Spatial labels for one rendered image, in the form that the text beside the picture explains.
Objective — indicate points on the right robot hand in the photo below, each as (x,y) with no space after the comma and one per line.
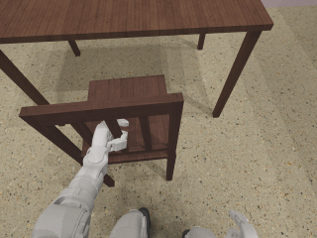
(247,230)

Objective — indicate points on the table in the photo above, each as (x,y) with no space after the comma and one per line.
(39,21)

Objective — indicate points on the left robot upper arm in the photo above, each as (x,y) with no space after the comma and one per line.
(61,221)

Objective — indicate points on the left robot hand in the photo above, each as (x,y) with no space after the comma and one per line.
(103,137)

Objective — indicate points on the left robot foot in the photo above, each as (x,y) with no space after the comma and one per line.
(148,218)

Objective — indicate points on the chair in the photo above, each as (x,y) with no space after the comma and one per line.
(154,118)

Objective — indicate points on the left robot forearm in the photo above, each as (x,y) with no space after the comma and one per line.
(86,185)

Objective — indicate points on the left robot thigh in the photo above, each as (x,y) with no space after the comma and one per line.
(130,225)

